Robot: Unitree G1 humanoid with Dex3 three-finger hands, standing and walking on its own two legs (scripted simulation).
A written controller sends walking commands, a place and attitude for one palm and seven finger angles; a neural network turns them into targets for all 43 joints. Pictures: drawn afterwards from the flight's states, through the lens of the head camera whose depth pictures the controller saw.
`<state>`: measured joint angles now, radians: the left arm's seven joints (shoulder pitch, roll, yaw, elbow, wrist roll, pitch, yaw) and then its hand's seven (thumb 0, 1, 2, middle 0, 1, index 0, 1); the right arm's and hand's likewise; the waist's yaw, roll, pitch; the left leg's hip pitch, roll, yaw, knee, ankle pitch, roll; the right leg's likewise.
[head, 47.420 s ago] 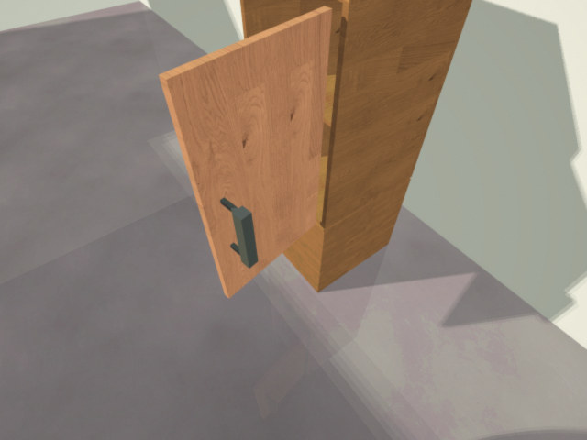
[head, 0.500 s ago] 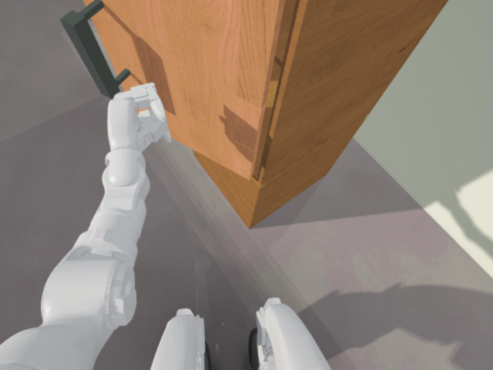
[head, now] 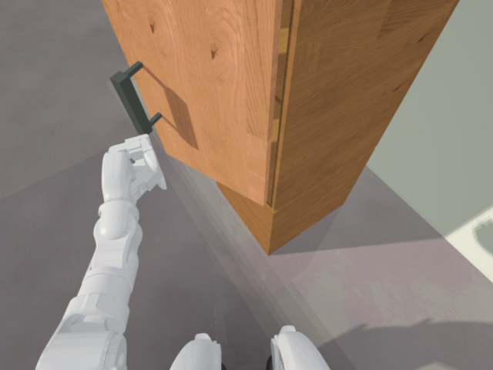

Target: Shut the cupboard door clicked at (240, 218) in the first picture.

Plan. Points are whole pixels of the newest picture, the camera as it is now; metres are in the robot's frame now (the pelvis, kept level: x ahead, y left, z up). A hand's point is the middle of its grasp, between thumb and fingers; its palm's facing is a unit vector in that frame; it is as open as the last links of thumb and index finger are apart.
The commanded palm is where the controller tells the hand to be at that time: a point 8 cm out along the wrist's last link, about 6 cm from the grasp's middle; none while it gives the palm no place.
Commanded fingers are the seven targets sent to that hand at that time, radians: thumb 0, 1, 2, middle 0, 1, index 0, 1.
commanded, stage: draw the hand back to the body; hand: left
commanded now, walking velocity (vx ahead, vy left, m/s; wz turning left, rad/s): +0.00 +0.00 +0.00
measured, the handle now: (141, 100) +0.65 +0.21 -0.01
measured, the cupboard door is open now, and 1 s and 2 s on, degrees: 24 24 24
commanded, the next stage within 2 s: step back with the hand held close in 1.30 s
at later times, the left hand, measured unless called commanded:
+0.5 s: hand (42, 213) +0.31 +0.23 +0.15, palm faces +0.20 -0.95 -0.25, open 3.4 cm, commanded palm +0.26 +0.27 +0.17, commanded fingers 0.00 0.90 0.90 -0.75 -0.90 -0.75 -0.90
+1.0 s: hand out of the picture +0.21 +0.32 +0.25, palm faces +0.49 -0.75 -0.44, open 6.7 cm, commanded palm +0.17 +0.34 +0.26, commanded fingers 0.00 0.90 0.90 -0.20 -0.30 -0.20 -0.30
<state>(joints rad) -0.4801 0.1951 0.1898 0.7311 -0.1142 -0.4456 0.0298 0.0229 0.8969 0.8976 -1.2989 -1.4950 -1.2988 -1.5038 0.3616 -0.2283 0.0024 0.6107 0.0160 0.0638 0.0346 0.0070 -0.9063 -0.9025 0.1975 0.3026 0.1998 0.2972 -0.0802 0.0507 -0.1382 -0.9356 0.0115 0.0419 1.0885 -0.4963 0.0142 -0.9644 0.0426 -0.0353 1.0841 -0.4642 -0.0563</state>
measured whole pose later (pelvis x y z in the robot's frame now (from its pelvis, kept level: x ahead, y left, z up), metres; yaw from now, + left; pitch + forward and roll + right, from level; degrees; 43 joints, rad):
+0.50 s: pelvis +0.03 +0.02 +0.07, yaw +2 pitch +2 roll -1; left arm 0.10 0.30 0.06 0.05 -0.08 -0.05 0.08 0.02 0.89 0.90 -1.01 -1.17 -1.01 -1.18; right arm 0.16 -0.22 0.04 0.52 0.06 0.03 -0.09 0.01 -0.91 -0.90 0.20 0.30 0.20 0.30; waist 0.02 0.04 -0.05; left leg -0.29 -0.03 0.02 0.60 -0.34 0.04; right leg -0.29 0.02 -0.04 0.57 -0.31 -0.02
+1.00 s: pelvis +0.04 +0.04 +0.09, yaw +2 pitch -3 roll -1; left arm 0.48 0.38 0.36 -0.40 -0.08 -0.02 0.11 0.02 0.89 0.90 -0.34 -0.44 -0.34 -0.45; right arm 0.22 -0.24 0.03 0.62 0.03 -0.07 -0.06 0.01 -0.90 -0.90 0.20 0.30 0.20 0.30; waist 0.07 0.09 -0.01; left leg -0.10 -0.05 0.01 0.43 -0.28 0.06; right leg -0.10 0.00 -0.04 0.40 -0.25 0.00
